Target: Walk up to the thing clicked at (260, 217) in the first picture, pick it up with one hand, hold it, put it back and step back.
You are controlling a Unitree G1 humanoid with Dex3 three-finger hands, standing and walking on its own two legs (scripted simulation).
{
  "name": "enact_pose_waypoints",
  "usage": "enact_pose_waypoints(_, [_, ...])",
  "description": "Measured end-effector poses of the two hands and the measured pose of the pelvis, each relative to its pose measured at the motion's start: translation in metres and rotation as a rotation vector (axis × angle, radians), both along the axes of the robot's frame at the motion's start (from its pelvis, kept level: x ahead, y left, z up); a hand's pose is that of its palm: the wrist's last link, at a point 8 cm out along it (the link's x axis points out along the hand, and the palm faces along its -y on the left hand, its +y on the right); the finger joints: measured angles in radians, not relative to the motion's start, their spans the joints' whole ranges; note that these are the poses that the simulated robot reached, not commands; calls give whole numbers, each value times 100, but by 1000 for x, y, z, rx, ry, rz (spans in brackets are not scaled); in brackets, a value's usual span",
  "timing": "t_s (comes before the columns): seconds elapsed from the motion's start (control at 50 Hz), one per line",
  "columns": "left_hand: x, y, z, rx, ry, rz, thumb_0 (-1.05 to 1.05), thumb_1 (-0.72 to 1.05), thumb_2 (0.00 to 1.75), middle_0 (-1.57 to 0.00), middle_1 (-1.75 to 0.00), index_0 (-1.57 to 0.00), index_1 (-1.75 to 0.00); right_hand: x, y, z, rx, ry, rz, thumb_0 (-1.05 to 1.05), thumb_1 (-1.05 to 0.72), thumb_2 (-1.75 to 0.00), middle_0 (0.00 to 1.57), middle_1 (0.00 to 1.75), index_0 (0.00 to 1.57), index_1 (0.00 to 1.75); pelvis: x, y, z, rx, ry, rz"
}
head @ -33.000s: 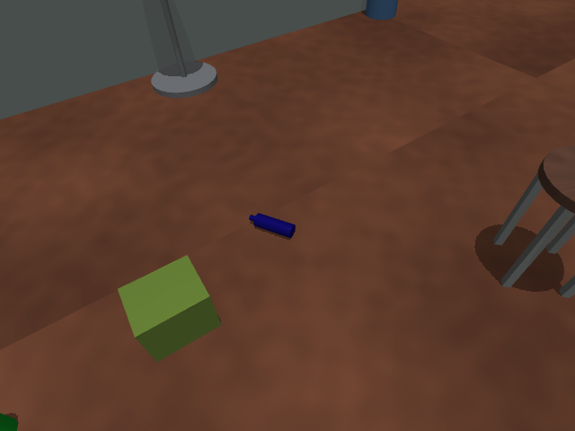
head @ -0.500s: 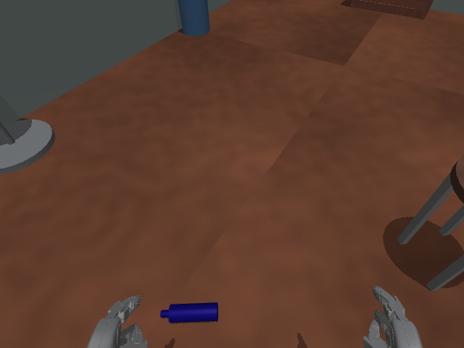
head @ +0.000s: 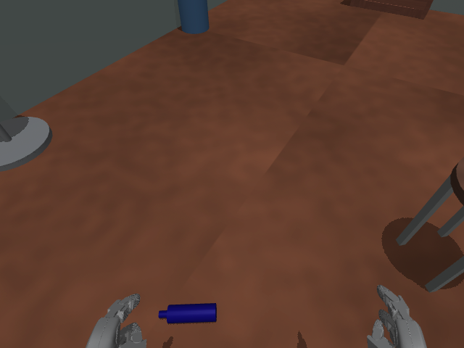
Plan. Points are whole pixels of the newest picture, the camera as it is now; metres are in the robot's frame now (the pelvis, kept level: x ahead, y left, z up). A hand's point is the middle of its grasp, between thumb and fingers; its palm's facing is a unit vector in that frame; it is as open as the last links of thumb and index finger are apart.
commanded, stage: home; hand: left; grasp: from above
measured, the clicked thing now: (187, 313) +0.39 +0.22 -0.68
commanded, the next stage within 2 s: stand in 0.96 s
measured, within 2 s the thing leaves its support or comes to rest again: neither
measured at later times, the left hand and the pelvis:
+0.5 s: hand out of the picture +0.16 +0.18 -0.05, palm faces +0.04 -0.98 -0.19, open 7.4 cm; pelvis +0.00 +0.01 +0.00, yaw +0 degrees
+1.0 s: hand out of the picture +0.15 +0.18 -0.05, palm faces +0.05 -0.98 -0.20, open 7.4 cm; pelvis -0.01 +0.00 +0.00, yaw +0 degrees
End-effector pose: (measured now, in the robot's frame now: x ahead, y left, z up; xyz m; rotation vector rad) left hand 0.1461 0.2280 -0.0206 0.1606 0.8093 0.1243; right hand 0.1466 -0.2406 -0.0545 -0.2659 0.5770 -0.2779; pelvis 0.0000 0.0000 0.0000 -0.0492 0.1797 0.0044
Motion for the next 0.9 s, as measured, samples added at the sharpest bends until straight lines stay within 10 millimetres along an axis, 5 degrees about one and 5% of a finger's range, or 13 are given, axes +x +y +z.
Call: enact_pose_waypoints(0.9, [-10,-3,0,2,-1,-3,1,91,90,-20,-30,-20,-30,-14,-2,-3,10,4,-3,1,-90,-90,21,30,21,30,-11,-2,-3,1,-8,0])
